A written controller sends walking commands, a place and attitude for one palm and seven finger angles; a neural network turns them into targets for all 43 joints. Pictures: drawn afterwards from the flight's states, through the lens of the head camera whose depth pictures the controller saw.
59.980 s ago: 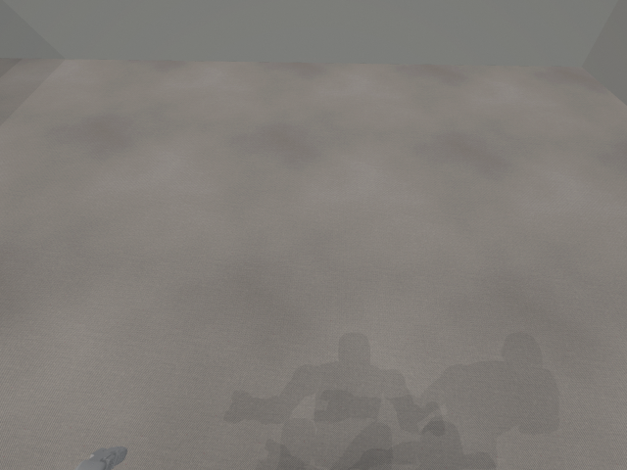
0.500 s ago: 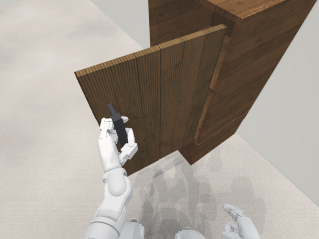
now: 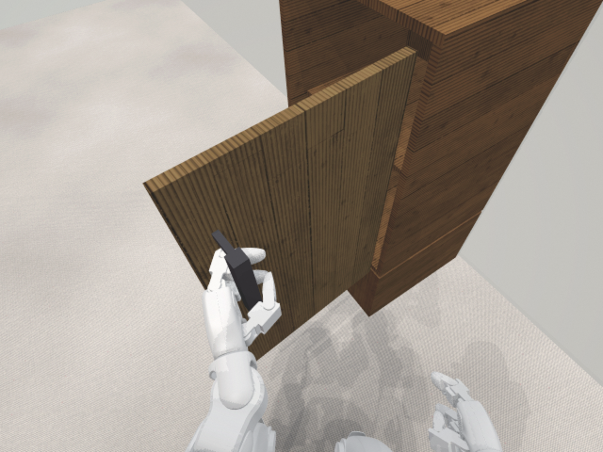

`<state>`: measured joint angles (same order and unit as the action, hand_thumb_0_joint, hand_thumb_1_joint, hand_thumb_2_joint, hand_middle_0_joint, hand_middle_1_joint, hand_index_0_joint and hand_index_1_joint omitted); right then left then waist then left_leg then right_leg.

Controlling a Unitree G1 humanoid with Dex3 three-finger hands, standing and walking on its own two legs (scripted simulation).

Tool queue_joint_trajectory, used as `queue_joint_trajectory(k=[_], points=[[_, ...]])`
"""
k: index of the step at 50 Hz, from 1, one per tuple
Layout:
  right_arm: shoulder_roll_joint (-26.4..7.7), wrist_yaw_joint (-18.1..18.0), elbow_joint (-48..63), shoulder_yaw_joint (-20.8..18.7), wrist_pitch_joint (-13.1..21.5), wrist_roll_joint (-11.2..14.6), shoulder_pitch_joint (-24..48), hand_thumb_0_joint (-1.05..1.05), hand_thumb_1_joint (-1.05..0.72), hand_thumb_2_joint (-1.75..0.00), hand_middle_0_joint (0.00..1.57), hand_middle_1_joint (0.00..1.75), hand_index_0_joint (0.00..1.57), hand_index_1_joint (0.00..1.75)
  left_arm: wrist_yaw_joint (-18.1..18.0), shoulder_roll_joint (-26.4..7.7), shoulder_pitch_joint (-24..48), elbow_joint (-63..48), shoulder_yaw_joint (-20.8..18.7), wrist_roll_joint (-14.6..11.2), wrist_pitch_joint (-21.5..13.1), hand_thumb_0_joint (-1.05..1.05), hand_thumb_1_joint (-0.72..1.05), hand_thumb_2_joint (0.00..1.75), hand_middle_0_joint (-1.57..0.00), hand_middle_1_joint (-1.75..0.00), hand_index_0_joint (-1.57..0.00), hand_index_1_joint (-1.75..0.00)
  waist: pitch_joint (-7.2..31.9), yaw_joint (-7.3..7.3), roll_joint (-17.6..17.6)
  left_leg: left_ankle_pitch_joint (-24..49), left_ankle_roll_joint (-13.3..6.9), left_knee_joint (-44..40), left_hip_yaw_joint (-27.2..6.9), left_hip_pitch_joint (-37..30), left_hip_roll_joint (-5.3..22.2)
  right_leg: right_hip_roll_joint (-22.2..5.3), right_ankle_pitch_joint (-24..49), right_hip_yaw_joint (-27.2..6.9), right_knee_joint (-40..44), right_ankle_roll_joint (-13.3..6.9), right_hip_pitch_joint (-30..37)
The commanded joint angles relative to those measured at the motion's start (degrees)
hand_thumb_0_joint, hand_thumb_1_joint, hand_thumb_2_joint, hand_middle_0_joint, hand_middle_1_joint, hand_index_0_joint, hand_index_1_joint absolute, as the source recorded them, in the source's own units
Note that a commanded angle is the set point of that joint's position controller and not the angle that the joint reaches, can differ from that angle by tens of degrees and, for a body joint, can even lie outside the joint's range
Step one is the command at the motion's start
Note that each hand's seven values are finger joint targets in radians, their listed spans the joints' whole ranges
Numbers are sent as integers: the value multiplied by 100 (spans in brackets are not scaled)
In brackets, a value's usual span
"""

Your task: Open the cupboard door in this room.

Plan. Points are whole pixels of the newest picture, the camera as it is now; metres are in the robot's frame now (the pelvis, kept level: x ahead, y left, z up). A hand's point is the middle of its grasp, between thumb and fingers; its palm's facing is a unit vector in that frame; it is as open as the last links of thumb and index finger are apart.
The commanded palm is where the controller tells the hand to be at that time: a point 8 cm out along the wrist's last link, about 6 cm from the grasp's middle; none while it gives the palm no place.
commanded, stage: open thumb and fingers to let go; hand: left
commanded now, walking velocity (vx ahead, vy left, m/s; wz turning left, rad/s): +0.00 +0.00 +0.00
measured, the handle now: (238, 274) +0.34 +0.10 +0.04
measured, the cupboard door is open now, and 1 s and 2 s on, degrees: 95 99 99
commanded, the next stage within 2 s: slide the hand sideways off the handle in 0.66 s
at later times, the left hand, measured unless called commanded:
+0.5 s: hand (258, 307) +0.30 +0.07 +0.03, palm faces +0.26 -0.97 -0.02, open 14.1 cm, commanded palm +0.26 +0.10 +0.03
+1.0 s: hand (259, 344) +0.25 +0.06 +0.04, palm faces -0.25 -0.97 +0.03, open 16.2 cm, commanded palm +0.24 +0.11 +0.03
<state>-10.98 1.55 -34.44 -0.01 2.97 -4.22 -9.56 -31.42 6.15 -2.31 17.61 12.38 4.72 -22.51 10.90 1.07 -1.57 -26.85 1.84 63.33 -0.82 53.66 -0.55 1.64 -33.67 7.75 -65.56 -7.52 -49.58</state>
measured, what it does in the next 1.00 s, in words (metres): shifts its weight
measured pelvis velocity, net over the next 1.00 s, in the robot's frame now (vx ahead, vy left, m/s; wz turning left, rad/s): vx -0.01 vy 0.05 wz -0.03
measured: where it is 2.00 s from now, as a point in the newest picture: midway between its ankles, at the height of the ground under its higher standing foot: outside the picture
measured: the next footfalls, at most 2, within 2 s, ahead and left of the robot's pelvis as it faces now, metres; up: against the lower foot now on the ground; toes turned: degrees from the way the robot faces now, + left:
none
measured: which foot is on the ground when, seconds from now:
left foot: down 0.00-1.00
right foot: down 0.00-1.00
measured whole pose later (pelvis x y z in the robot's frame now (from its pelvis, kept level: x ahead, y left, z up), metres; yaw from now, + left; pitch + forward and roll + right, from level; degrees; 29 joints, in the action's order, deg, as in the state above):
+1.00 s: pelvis -0.01 +0.05 -0.01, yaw -2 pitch +16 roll -1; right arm -13.0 2.2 -28.8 0.2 1.5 -0.7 -12.2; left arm -5.4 -1.7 -6.9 10.7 19.5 -1.9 -24.6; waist 9.3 0.8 -3.7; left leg -28.3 -2.1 67.8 0.7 55.4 -1.1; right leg 0.8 -33.4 6.3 -67.7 -4.0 -50.4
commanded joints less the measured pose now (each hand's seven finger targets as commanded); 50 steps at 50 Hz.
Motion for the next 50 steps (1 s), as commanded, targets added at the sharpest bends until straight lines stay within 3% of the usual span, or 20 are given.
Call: queue_joint_trajectory(k=[1,7,12,14,23,25,28,32,38,39,40,41,43,45,46,47,50], points=[[-403,7,845,-164,252,15,72,0,-90,-90,20,30,20,30,-19,422,725,-1317,-7,72,-280,0,27,63,-35,-128,-35,-128,1678,65,807,1007,-200,-122,-135,-403,-146,-698,3581,-1738,1522,944,1745],[-433,15,891,-180,217,46,15,0,-90,-90,20,30,20,30,125,491,467,-1493,129,33,-270,0,-15,45,-32,-124,-32,-124,1589,107,944,1115,-201,-148,-155,-450,-130,-699,4075,-1637,1450,972,1789],[-448,3,882,-175,273,42,57,0,-90,-90,20,30,20,30,117,494,553,-1581,200,46,-360,0,-50,30,-30,-120,-30,-120,1476,149,926,983,-214,-128,-184,-465,-112,-638,3505,-1518,1434,925,1472],[-446,-5,860,-179,289,45,72,0,-90,-90,20,30,20,30,88,499,642,-1630,228,84,-411,0,-50,30,-30,-120,-30,-120,1516,155,797,974,-224,-124,-182,-539,-107,-608,3301,-1479,1417,893,1347],[-446,3,972,-159,328,31,80,0,-90,-90,20,30,20,30,-61,744,650,-1592,471,209,-276,0,-50,30,-22,-75,-22,-75,1619,128,491,1035,-269,-218,-144,-906,-86,-413,2744,-1082,1297,755,948],[-454,-5,979,-156,323,36,82,0,-90,-90,20,30,20,30,-96,686,641,-1517,378,176,-231,0,-50,30,-21,-65,-21,-65,1536,101,644,981,-267,-273,-152,-927,-78,-368,2538,-1004,1324,733,921],[-450,-2,983,-133,332,38,121,0,-90,-90,20,30,20,30,-154,809,859,-1521,502,199,-185,0,-50,30,-18,-50,-18,-50,1499,138,561,988,-281,-311,-167,-1029,-60,-308,2372,-895,1292,696,769],[-446,6,968,-112,331,32,185,0,-90,-90,20,30,20,30,-214,766,812,-1352,373,165,-112,0,-50,30,-15,-30,-15,-30,1440,53,572,947,-268,-347,-159,-1025,-59,-260,2138,-822,1287,658,709],[-424,55,955,-91,327,32,235,0,-90,-90,20,30,20,30,-288,881,1058,-1349,397,153,-25,0,-50,30,-15,-30,-15,-30,1463,49,518,986,-267,-370,-167,-1135,-51,-196,1983,-710,1229,614,602],[-713,110,945,-123,254,114,-183,0,-90,-90,20,30,20,30,935,224,990,-1547,1731,740,-272,0,-50,30,-15,-30,-15,-30,1012,669,663,991,-385,-224,-171,-1033,-53,-278,2478,-926,1156,694,385],[-632,111,1066,-180,222,142,-195,0,-90,-90,20,30,20,30,1567,-106,1182,-1824,1310,462,-553,0,-50,30,-15,-30,-15,-30,1346,477,593,1058,-395,-153,-205,-902,-74,-356,2790,-1010,1056,691,664],[-658,101,1114,-190,175,156,-177,0,-90,-90,20,30,20,30,1983,-336,1166,-1946,1211,365,-720,0,-50,30,-15,-30,-15,-30,1614,358,382,1184,-398,-115,-192,-908,-99,-365,3055,-1095,932,647,877],[-626,90,1254,-195,181,241,-151,0,-90,-90,20,30,20,30,2636,-320,1089,-2216,1285,89,-900,0,-50,30,-15,-30,-15,-30,1790,366,217,1213,-398,-86,-204,-1085,-93,-353,2980,-1064,871,619,797],[-617,68,1450,-171,190,344,-69,0,-90,-90,20,30,20,30,2904,-142,713,-2278,1178,-426,-862,0,-50,30,-15,-30,-15,-30,1622,277,237,971,-385,-156,-200,-1197,-74,-285,2342,-1007,1014,585,651],[-617,63,1494,-152,188,391,-50,0,-90,-90,20,30,20,30,2903,13,736,-2262,1162,-642,-754,0,-50,30,-15,-30,-15,-30,1516,279,194,904,-383,-228,-208,-1287,-64,-228,2000,-922,1068,538,547],[-641,45,1537,-152,171,405,-8,0,-90,-90,20,30,20,30,2823,4,546,-2126,976,-802,-656,0,-50,30,-15,-30,-15,-30,1295,238,413,707,-368,-281,-213,-1230,-41,-194,1616,-855,1150,550,413],[-700,37,1638,-149,80,386,27,0,-90,-90,20,30,20,30,2374,-87,393,-2024,653,-794,-451,0,-50,30,-15,-30,-15,-30,1053,144,740,420,-358,-369,-226,-1048,-35,-155,987,-775,1173,551,261]])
